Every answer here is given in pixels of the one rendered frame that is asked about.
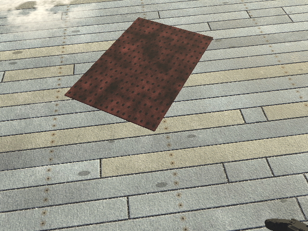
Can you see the right robot hand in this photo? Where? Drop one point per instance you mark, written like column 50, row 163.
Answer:
column 282, row 224

